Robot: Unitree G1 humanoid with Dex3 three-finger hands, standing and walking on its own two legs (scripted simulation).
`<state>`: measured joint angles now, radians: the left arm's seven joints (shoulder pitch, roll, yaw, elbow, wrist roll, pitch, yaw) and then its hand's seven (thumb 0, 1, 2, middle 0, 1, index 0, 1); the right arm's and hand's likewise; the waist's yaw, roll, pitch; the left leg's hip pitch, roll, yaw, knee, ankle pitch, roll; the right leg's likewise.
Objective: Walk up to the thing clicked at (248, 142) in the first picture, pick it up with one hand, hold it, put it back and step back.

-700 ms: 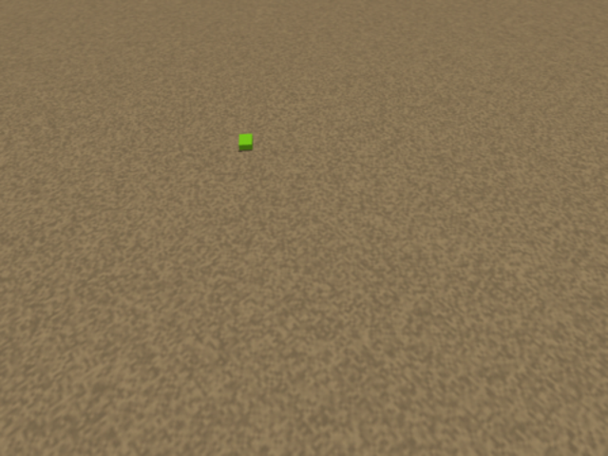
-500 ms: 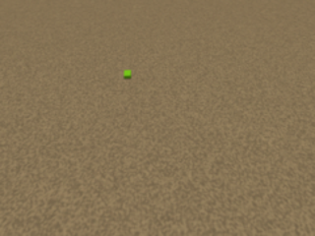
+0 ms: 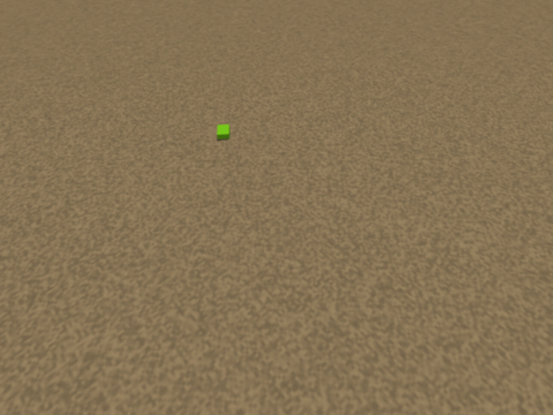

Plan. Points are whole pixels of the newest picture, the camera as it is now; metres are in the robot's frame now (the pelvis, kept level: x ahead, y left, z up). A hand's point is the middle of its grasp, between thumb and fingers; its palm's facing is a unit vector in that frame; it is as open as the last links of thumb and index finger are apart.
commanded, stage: stand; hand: left
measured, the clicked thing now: (223, 131) +1.70 +0.32 -0.77
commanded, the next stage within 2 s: walk up in 0.42 s
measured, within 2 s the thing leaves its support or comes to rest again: neither
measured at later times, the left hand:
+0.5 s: hand out of the picture +0.07 +0.26 -0.15, palm faces -0.08 -0.93 -0.36, open 7.4 cm
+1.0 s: hand (74, 282) +0.37 +0.41 -0.12, palm faces -0.43 -0.74 -0.52, open 7.4 cm
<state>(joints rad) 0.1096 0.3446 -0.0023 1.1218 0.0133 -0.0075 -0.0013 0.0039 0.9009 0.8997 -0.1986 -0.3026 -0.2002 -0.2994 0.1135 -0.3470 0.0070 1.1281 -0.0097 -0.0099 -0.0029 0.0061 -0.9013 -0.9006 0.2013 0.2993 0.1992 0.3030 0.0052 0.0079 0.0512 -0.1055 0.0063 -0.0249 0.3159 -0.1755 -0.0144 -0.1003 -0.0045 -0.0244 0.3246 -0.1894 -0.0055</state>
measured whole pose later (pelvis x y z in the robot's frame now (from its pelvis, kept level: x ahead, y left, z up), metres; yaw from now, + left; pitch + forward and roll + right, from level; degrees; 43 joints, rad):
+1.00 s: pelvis +0.16 +0.15 -0.01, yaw -25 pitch +0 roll +0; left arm 0.26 0.52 0.07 0.97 -0.01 -0.03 -0.01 0.01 0.90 0.90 -0.20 -0.30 -0.20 -0.30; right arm 0.28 -0.42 -0.08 0.80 -0.06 0.02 0.12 0.01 -0.90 -0.90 0.20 0.30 0.20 0.30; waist -0.09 0.02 0.03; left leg -0.16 -0.01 0.08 0.43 -0.28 0.05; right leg -0.54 -0.06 -0.09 0.97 -0.35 0.00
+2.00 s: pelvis +0.66 +0.22 -0.05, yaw -54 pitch -1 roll -2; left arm 0.32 0.45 0.06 0.83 0.01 -0.06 0.12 0.00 0.90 0.90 -0.20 -0.30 -0.21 -0.30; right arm 0.29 -0.45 -0.10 0.74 -0.08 0.11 0.07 0.01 -0.90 -0.90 0.20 0.30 0.20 0.30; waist -0.06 0.14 0.10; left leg -0.54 0.01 0.03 1.24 -0.50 -0.03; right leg -0.45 -0.03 -0.13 0.81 -0.34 -0.05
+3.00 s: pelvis +1.10 +0.47 -0.07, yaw -71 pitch -2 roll -2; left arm 0.28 0.52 0.09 0.87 0.01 -0.01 0.13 0.01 0.90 0.90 -0.20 -0.30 -0.20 -0.30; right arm 0.24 -0.45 -0.10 0.68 -0.08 0.09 0.06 0.01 -0.90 -0.90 0.20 0.30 0.20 0.30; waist -0.03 0.07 0.13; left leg -0.47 0.05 0.02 1.01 -0.51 0.01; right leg -0.71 0.00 0.15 1.23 -0.49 -0.05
